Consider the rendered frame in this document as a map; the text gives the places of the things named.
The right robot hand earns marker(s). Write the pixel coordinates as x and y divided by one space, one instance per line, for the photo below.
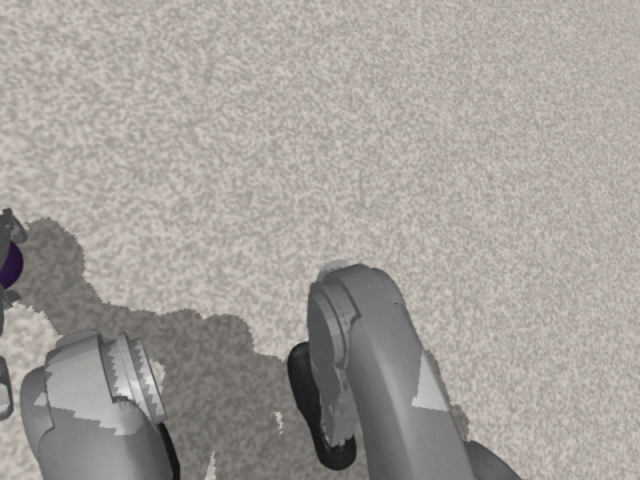
486 465

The right robot foot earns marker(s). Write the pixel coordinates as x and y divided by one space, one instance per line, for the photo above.
307 398

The ball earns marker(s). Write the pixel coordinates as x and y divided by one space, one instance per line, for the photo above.
12 267

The left robot hand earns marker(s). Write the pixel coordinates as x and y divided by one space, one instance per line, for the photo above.
10 229

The left robot foot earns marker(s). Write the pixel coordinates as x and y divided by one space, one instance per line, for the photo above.
170 451

